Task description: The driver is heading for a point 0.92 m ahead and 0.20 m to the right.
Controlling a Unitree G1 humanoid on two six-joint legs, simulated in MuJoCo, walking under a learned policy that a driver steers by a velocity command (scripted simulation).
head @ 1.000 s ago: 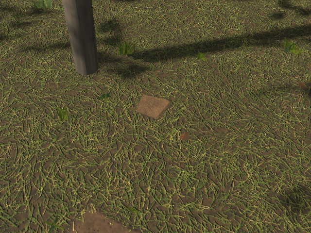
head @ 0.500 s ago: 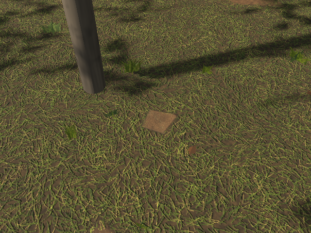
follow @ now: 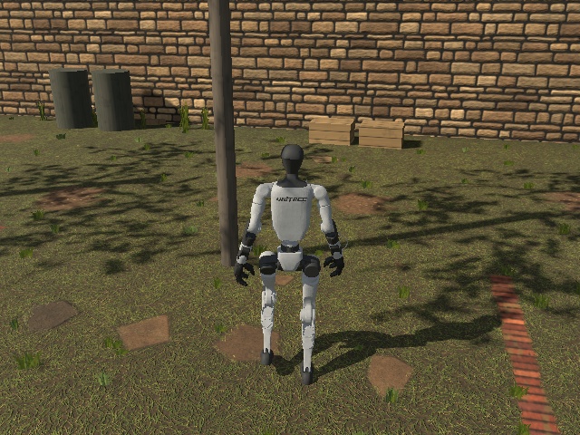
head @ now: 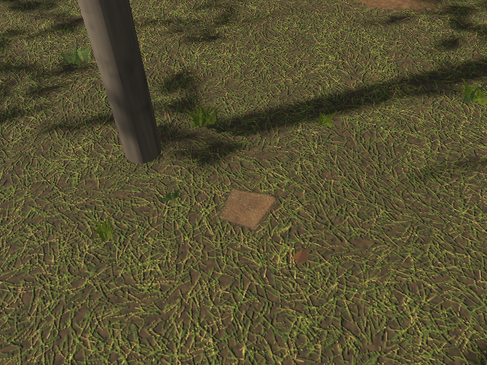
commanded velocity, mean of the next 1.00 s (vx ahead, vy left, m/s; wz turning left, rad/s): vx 0.48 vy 0.00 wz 0.00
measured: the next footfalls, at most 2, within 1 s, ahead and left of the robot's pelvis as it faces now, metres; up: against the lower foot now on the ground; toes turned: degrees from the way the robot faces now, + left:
left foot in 0.28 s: +0.33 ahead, +0.13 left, +0.00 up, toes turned +1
right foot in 0.80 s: +0.60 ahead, -0.12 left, +0.00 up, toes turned -3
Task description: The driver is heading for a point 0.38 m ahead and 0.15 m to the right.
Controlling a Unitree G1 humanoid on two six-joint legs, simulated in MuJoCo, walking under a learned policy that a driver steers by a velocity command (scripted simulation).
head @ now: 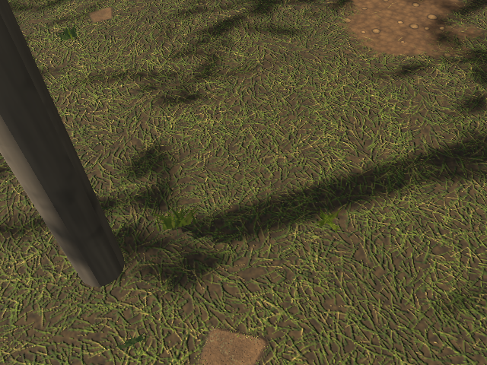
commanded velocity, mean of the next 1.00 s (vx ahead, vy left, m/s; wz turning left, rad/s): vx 0.30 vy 0.00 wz -0.23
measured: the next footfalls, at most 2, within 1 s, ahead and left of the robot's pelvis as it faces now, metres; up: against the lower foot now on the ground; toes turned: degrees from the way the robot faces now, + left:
left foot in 0.32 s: +0.35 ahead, +0.14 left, +0.00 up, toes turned -6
right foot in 0.74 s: +0.45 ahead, -0.14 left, +0.00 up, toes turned -15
